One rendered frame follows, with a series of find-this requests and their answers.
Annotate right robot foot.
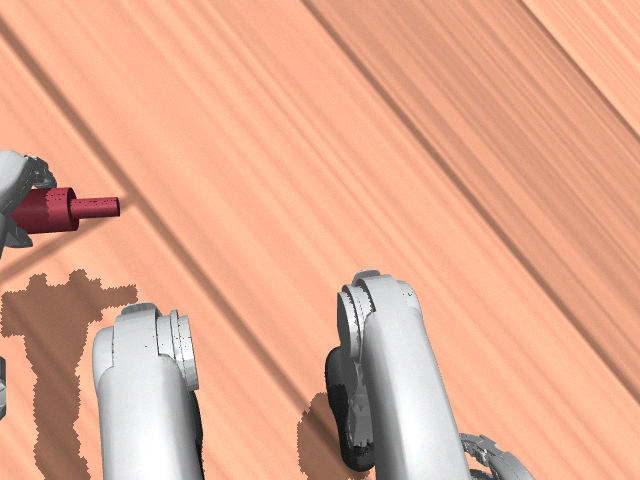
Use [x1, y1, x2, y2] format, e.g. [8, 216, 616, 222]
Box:
[325, 346, 375, 472]

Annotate bottle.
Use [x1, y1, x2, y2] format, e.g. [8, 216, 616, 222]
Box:
[10, 187, 120, 234]

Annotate right robot hand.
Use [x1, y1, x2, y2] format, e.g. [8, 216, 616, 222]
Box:
[459, 433, 535, 480]

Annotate left robot hand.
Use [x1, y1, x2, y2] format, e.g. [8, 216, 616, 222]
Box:
[0, 150, 57, 248]

